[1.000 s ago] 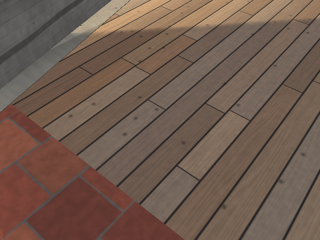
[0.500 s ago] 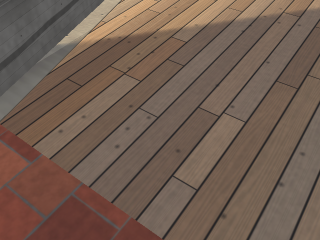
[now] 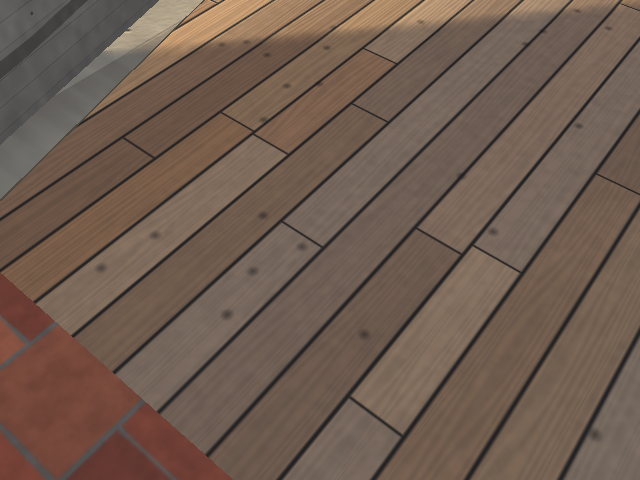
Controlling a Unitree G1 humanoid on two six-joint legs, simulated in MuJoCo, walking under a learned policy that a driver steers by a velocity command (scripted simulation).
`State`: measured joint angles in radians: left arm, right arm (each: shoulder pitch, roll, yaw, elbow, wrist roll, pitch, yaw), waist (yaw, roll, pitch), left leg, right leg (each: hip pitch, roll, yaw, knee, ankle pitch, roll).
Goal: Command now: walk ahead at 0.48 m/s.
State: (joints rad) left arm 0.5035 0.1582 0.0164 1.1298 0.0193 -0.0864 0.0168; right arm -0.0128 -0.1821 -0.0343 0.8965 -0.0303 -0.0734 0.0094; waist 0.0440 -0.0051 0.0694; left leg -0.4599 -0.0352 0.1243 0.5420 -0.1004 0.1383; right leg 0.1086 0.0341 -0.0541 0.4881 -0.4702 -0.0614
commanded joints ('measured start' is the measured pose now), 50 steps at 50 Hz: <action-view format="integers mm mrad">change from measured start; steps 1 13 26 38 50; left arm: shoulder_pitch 112 -302 -308 -200 -191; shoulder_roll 55 82 119 227 267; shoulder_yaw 19 40 52 85 99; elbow -67 -195 -237 -212 -286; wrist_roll -35 7 11 -17 -3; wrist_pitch -5 62 42 15 71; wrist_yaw -15 -48 -44 -14 10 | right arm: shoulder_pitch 497 412 494 277 201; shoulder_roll -267 -101 -168 -102 -196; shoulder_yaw -82 -21 -28 -24 -17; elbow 92 126 146 -74 -150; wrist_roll -9 13 3 -12 12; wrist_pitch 10 -49 -19 25 5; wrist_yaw -12 -19 -65 -14 -37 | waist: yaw -151 -33 21 -81 -63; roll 250 38 122 10 -91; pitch -366 43 -93 -38 -120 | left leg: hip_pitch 792 308 616 -105 144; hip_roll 466 220 282 113 -4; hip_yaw -880 -147 81 -111 -150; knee -271 -459 43 512 -64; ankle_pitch -322 88 999 -155 14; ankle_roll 244 26 -34 -187 -113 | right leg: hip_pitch -653 -777 -476 -299 -179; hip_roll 67 -129 61 -139 -78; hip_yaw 42 84 -130 234 365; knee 905 504 91 -206 115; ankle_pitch -57 398 251 1063 1053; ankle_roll -27 5 -133 -219 -48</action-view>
